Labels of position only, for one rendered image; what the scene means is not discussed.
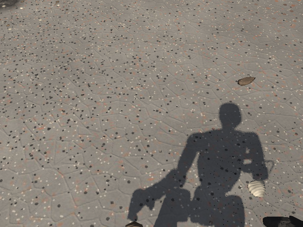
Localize right robot hand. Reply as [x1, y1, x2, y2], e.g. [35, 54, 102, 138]
[262, 216, 303, 227]

